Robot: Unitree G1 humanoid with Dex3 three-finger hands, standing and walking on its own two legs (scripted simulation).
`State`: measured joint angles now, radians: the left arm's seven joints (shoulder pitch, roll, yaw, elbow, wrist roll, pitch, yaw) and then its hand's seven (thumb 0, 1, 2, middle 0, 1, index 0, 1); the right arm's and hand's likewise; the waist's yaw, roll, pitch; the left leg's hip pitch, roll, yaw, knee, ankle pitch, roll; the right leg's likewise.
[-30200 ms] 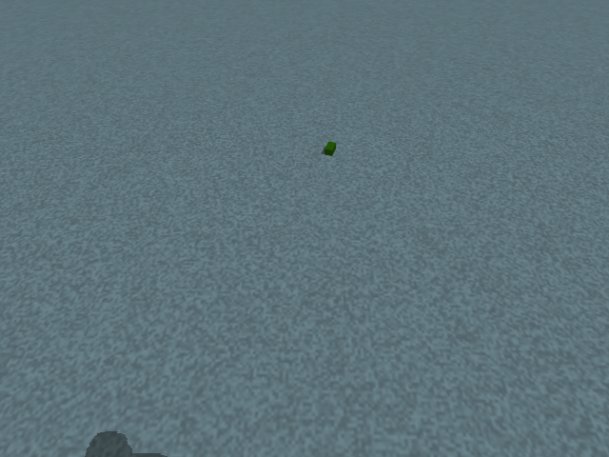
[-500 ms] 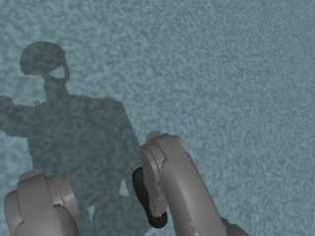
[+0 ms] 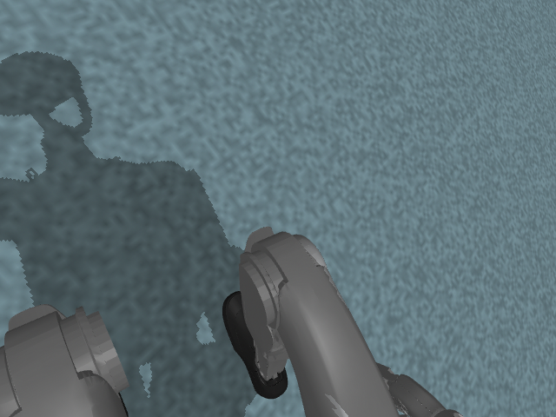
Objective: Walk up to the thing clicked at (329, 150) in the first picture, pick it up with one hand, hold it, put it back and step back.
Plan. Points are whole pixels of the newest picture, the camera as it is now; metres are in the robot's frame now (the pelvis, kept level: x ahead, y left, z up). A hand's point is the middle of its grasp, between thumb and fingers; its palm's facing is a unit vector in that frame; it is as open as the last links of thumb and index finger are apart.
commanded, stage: rest palm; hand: left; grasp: from above
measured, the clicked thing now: out of the picture +0.46 +0.34 -0.29
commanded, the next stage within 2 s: close in 0.68 s
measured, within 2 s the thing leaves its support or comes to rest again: neither
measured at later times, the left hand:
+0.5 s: hand out of the picture +0.45 +0.33 -0.25, palm faces -0.42 -0.13 -0.90, open 13.7 cm
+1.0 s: hand out of the picture +0.45 +0.33 -0.25, palm faces -0.43 -0.15 -0.89, open 12.6 cm
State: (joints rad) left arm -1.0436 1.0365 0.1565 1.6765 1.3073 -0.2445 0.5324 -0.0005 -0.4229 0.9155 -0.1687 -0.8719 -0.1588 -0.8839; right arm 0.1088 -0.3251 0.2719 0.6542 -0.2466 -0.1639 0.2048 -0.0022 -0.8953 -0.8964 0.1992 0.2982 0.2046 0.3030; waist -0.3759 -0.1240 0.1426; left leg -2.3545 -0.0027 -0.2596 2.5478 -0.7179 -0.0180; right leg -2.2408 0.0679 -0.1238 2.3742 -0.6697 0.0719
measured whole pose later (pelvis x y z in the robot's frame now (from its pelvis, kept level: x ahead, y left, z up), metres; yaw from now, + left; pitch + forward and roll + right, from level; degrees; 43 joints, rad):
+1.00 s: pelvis +0.00 +0.00 +0.00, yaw -2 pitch +26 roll -16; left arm -1.05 1.07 0.11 1.71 1.31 -0.26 0.60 0.00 -0.25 0.78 -0.27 -0.83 -0.28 -0.82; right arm 0.09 -0.34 0.34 0.65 -0.26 -0.22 0.24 0.00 -0.89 -0.90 0.20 0.30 0.20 0.30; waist -0.39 -0.16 0.18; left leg -2.34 0.00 -0.29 2.57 -0.72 -0.01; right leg -2.21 0.08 -0.15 2.37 -0.66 0.08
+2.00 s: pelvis -0.01 +0.00 +0.00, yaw -2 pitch +26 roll -16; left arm -1.05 1.09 0.11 1.71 1.29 -0.26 0.57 0.00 0.41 0.23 -0.78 -0.42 -0.83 -0.37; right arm 0.10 -0.35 0.35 0.64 -0.26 -0.21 0.23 0.00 -0.89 -0.89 0.20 0.30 0.20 0.30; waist -0.39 -0.16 0.20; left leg -2.33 0.01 -0.29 2.56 -0.72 -0.01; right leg -2.21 0.08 -0.15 2.35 -0.65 0.08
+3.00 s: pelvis +0.00 +0.00 +0.01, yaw +0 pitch +30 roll -14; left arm -0.97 0.96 0.12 1.46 1.23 -0.18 0.41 0.00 0.40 0.02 -1.01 -0.11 -1.07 -0.06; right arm 0.15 -0.35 0.22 0.65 -0.20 -0.15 0.24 0.00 -0.91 -0.90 0.20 0.30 0.20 0.30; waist -0.32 -0.06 0.07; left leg -2.35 0.00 -0.25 2.51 -0.71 -0.01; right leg -2.23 0.05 -0.13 2.34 -0.66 0.06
